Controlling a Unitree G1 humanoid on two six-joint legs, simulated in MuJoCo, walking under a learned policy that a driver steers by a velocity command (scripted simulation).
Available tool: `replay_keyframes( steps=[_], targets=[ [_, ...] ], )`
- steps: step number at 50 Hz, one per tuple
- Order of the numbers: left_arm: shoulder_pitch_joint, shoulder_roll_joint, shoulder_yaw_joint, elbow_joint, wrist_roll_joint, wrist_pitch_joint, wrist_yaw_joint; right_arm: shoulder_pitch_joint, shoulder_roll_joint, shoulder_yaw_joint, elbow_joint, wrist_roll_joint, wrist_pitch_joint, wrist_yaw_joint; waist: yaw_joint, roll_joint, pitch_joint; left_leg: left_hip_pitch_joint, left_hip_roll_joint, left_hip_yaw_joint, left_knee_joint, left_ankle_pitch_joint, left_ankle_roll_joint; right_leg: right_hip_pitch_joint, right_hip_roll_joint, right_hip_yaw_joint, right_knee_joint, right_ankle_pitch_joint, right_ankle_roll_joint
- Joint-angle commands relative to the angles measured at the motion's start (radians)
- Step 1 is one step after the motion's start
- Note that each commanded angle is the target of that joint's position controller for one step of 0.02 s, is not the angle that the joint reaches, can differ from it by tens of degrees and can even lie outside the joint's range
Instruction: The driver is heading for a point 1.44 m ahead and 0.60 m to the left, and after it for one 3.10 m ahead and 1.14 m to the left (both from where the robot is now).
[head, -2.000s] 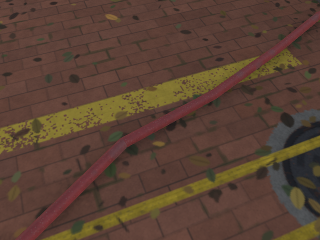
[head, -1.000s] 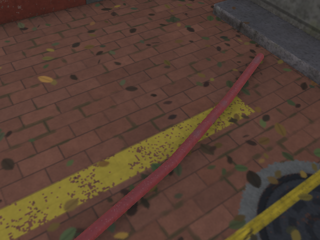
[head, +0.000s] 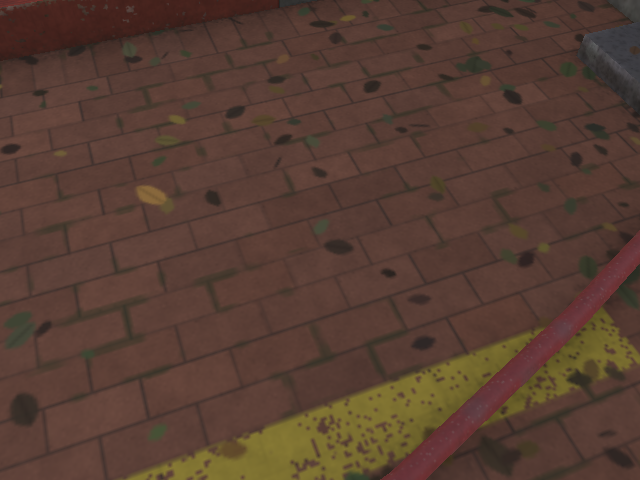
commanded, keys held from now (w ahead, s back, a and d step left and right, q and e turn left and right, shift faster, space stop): w+q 1.00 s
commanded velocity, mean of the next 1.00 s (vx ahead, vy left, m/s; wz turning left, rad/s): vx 0.50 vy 0.00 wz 0.59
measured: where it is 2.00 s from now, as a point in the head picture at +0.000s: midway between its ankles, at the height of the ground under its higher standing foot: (176, 308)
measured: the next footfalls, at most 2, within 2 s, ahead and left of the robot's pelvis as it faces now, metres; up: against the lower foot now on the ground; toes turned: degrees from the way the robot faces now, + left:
right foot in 0.20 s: +0.35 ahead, -0.21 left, +0.02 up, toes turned +13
left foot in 0.54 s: +0.30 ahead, +0.08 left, +0.05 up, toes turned +17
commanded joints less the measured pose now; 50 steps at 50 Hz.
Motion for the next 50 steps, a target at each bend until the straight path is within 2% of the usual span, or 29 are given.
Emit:
replay_keyframes(
  steps=[1, 7, 11, 13, 15, 17, 18, 19, 20, 21, 23, 25, 28, 29, 30, 31, 32, 33, 34, 37, 39, 41, 44, 45, 46, 47, 48, 49, 50],
  targets=[
    [0.047, 0.097, 0.029, -0.055, 0.021, 0.011, 0.004, -0.037, -0.128, -0.029, -0.085, -0.003, -0.027, -0.017, 0.046, 0.035, -0.079, 0.079, 0.269, -0.320, -0.229, 0.272, 0.196, -0.110, -0.037, 0.004, -0.094, 0.079, 0.038],
    [-0.175, 0.039, 0.001, -0.108, 0.012, 0.014, -0.005, 0.059, -0.150, -0.032, -0.048, 0.009, -0.005, -0.042, -0.042, 0.100, -0.056, 0.029, 0.188, -0.242, -0.181, 0.170, 0.110, -0.049, 0.044, -0.028, -0.508, 0.407, 0.072],
    [-0.291, 0.078, 0.011, -0.153, -0.003, -0.005, -0.020, 0.140, -0.147, -0.031, -0.021, 0.023, 0.011, -0.048, -0.082, 0.101, -0.036, 0.148, 0.219, -0.372, -0.128, 0.070, 0.098, -0.058, 0.087, -0.007, -0.679, 0.345, 0.048],
    [-0.361, 0.070, 0.025, -0.168, -0.004, -0.022, -0.029, 0.260, -0.103, -0.015, 0.031, 0.033, 0.026, -0.043, -0.131, 0.077, -0.074, 0.247, 0.191, -0.440, -0.082, 0.237, 0.068, 0.040, 0.134, -0.037, -0.746, 0.244, 0.029],
    [-0.300, 0.082, 0.045, -0.158, -0.011, -0.038, -0.032, 0.199, -0.156, -0.024, 0.029, 0.036, 0.038, -0.048, -0.070, 0.114, -0.142, 0.247, 0.161, -0.420, 0.009, 0.514, 0.027, 0.224, 0.155, -0.048, -0.809, 0.287, 0.004],
    [0.000, 0.141, 0.078, -0.087, -0.028, -0.031, -0.024, 0.072, -0.175, -0.026, -0.017, 0.021, 0.037, -0.049, 0.086, 0.097, -0.355, -0.118, 0.110, -0.365, 0.262, 0.597, -0.073, 0.843, 0.010, 0.042, -0.737, 0.473, -0.065],
    [0.185, 0.183, 0.095, -0.037, -0.036, 0.001, -0.011, 0.051, -0.122, -0.011, -0.042, 0.018, 0.026, -0.043, 0.170, -0.024, -0.474, -0.390, 0.061, -0.276, 0.525, 0.188, -0.134, 1.159, -0.158, 0.195, -0.727, 0.450, -0.142],
    [0.222, 0.199, 0.100, 0.000, -0.044, 0.026, -0.003, 0.091, -0.081, 0.012, -0.071, 0.020, 0.020, -0.036, 0.138, -0.269, -0.546, -0.528, 0.071, -0.197, 0.725, -0.446, -0.141, 1.193, -0.395, 0.397, -0.740, 0.449, -0.244],
    [0.155, 0.112, 0.080, -0.021, -0.021, 0.051, 0.011, 0.066, -0.136, -0.001, -0.066, 0.038, 0.034, -0.042, 0.138, -0.155, -0.443, -0.572, 0.188, -0.137, 0.796, -0.407, -0.144, 1.057, -0.381, 0.306, -0.768, 0.295, -0.215],
    [0.085, 0.064, 0.066, -0.029, -0.001, 0.062, 0.020, 0.008, -0.140, -0.007, -0.076, 0.042, 0.042, -0.044, 0.127, -0.126, -0.324, -0.536, 0.209, -0.082, 0.778, -0.356, -0.143, 0.892, -0.299, 0.215, -0.805, 0.249, -0.174],
    [-0.091, 0.072, 0.058, -0.020, 0.007, 0.065, 0.016, -0.007, -0.106, -0.012, -0.100, 0.028, 0.060, -0.036, 0.018, -0.154, -0.119, -0.397, 0.261, -0.039, 0.665, -0.393, -0.135, 0.515, -0.253, 0.103, -0.906, 0.195, -0.127],
    [-0.264, 0.150, 0.074, -0.038, -0.010, 0.056, -0.001, 0.129, -0.068, -0.011, -0.083, 0.026, 0.084, -0.025, -0.123, -0.215, -0.058, -0.091, 0.243, 0.031, 0.511, -0.375, -0.119, 0.205, -0.182, -0.058, -0.991, 0.181, -0.102],
    [-0.417, 0.111, 0.069, -0.061, -0.009, 0.038, -0.007, 0.521, -0.116, -0.055, 0.104, 0.017, 0.089, -0.024, -0.299, -0.074, -0.142, 0.372, 0.110, 0.183, 0.394, -0.104, -0.099, 0.002, -0.079, -0.209, -0.646, 0.069, -0.076],
    [-0.497, 0.064, 0.053, -0.113, -0.006, 0.037, -0.018, 0.591, -0.137, -0.074, 0.150, 0.011, 0.081, -0.026, -0.358, 0.122, -0.062, 0.348, 0.053, 0.160, 0.229, -0.093, -0.027, -0.042, 0.038, -0.279, -0.351, 0.091, -0.052],
    [-0.555, 0.012, 0.032, -0.188, -0.030, 0.030, -0.041, 0.621, -0.166, -0.070, 0.155, -0.019, 0.055, -0.024, -0.359, 0.443, 0.012, 0.392, 0.207, -0.252, 0.028, -0.097, 0.116, -0.310, 0.110, -0.183, 0.033, -0.305, -0.034],
    [-0.437, -0.024, 0.013, -0.201, -0.046, 0.009, -0.061, 0.459, -0.118, -0.022, 0.092, -0.024, 0.007, -0.016, -0.189, 0.495, 0.013, 0.342, 0.310, -0.568, -0.104, -0.042, 0.169, -0.399, 0.101, -0.020, 0.152, -0.341, -0.061],
    [-0.323, 0.038, 0.026, -0.166, -0.051, -0.006, -0.071, 0.285, -0.126, -0.014, 0.013, -0.007, -0.022, -0.008, -0.078, 0.338, 0.011, 0.277, 0.368, -0.624, -0.163, -0.037, 0.165, -0.338, 0.061, 0.017, 0.106, -0.241, -0.082],
    [-0.318, 0.083, 0.032, -0.144, -0.035, -0.010, -0.066, 0.217, -0.161, -0.027, -0.027, 0.018, -0.032, 0.000, -0.057, 0.128, 0.019, 0.237, 0.370, -0.596, -0.156, -0.036, 0.148, -0.288, 0.045, 0.002, 0.028, -0.164, -0.074],
    [-0.346, 0.080, 0.030, -0.141, -0.012, -0.013, -0.054, 0.189, -0.184, -0.033, -0.027, 0.031, -0.032, -0.001, -0.049, 0.031, 0.020, 0.211, 0.362, -0.564, -0.137, -0.004, 0.126, -0.248, 0.035, -0.005, -0.050, -0.124, -0.056],
    [-0.394, 0.013, 0.004, -0.161, -0.023, 0.009, -0.057, 0.109, -0.119, -0.012, -0.024, 0.010, -0.017, -0.044, -0.014, 0.116, 0.003, 0.091, 0.277, -0.427, -0.149, 0.052, 0.099, -0.021, 0.084, -0.056, -0.408, -0.036, 0.009],
    [-0.312, 0.040, 0.023, -0.135, -0.026, 0.025, -0.058, 0.070, -0.133, -0.021, -0.025, 0.007, -0.019, -0.061, 0.033, 0.175, -0.081, 0.094, 0.247, -0.396, -0.109, 0.106, 0.084, 0.143, 0.106, -0.049, -0.455, 0.168, 0.028],
    [-0.276, 0.063, 0.036, -0.120, -0.032, 0.044, -0.046, 0.042, -0.125, -0.030, -0.030, 0.026, -0.018, -0.074, 0.054, 0.111, -0.080, 0.074, 0.218, -0.372, -0.082, 0.016, 0.033, 0.249, 0.075, 0.003, -0.606, 0.288, 0.040],
    [-0.052, 0.078, 0.071, -0.049, -0.039, 0.049, -0.028, -0.005, -0.104, -0.043, -0.039, 0.017, -0.003, -0.077, 0.147, 0.073, -0.126, 0.019, 0.164, -0.355, 0.210, 0.065, -0.014, 0.479, 0.025, 0.019, -0.754, 0.367, 0.009],
    [0.074, 0.076, 0.077, 0.003, -0.030, 0.040, -0.027, -0.005, -0.058, -0.037, -0.042, 0.012, -0.003, -0.068, 0.188, -0.045, -0.150, -0.117, 0.070, -0.275, 0.454, -0.194, -0.061, 0.647, -0.010, 0.037, -0.831, 0.463, -0.011],
    [0.177, 0.048, 0.066, 0.044, -0.007, 0.030, -0.035, -0.006, 0.010, -0.015, -0.053, -0.009, 0.001, -0.059, 0.208, -0.074, -0.160, -0.329, 0.029, -0.231, 0.681, -0.392, -0.066, 0.797, -0.043, 0.038, -0.719, 0.366, 0.014],
    [0.230, 0.065, 0.055, 0.061, 0.010, 0.026, -0.040, 0.004, 0.063, 0.004, -0.082, -0.015, -0.011, -0.062, 0.176, -0.190, -0.124, -0.462, 0.019, -0.237, 0.880, -0.455, -0.064, 0.785, -0.129, 0.135, -0.640, 0.760, 0.007],
    [0.073, 0.117, 0.061, 0.023, 0.038, 0.025, -0.041, 0.238, 0.050, -0.007, -0.095, 0.043, -0.019, -0.059, -0.019, -0.372, -0.132, -0.503, 0.051, -0.182, 0.879, -0.374, -0.097, 0.713, -0.267, 0.328, -0.754, 0.964, -0.124],
    [-0.036, 0.136, 0.073, 0.019, 0.035, 0.024, -0.038, 0.226, -0.012, -0.018, -0.101, 0.072, -0.012, -0.065, -0.052, -0.375, -0.129, -0.553, 0.154, -0.128, 0.937, -0.298, -0.131, 0.630, -0.376, 0.519, -0.876, 0.442, -0.298],
    [-0.034, 0.058, 0.062, 0.014, 0.020, 0.016, -0.043, 0.127, -0.052, -0.023, -0.095, 0.067, 0.003, -0.072, 0.002, -0.208, -0.072, -0.580, 0.209, -0.116, 1.034, -0.289, -0.127, 0.563, -0.351, 0.566, -0.947, 0.066, -0.304]
  ],
)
